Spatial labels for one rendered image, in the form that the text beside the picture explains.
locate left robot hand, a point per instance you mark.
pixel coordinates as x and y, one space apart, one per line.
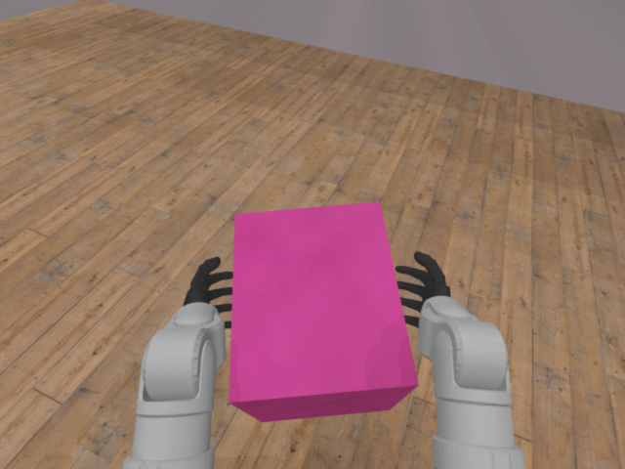
201 282

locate carton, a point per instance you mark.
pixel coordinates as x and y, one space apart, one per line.
317 325

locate right robot hand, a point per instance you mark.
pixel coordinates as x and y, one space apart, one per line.
434 281

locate left robot forearm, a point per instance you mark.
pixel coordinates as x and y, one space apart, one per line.
176 392

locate right robot forearm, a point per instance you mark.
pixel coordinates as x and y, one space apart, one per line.
472 386

